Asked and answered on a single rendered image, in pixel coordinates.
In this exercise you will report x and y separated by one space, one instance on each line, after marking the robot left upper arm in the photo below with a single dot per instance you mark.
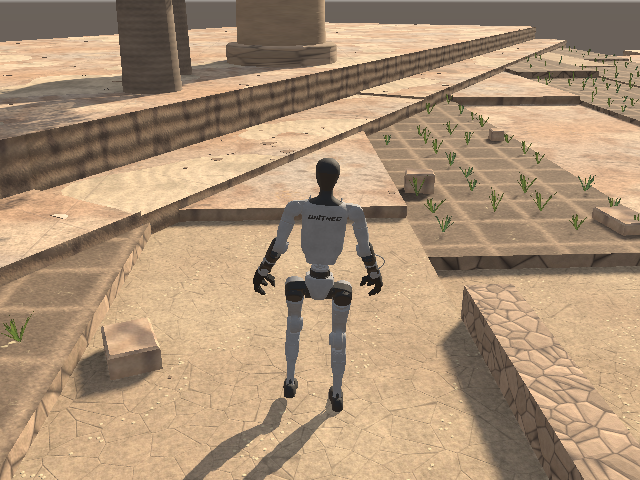
292 209

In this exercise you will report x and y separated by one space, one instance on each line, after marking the left robot foot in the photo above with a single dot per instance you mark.
289 389

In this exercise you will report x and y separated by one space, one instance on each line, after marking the robot left forearm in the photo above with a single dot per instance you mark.
269 260

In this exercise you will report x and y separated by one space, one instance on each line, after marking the left robot hand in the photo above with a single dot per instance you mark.
258 279

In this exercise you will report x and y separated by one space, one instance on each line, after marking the robot right forearm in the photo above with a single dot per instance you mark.
371 264

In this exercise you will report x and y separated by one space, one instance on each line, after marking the robot left shin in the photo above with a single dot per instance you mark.
291 351

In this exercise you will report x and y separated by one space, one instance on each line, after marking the robot right upper arm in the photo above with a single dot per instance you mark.
356 214

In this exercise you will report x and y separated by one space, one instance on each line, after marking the right robot hand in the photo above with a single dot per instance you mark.
377 281

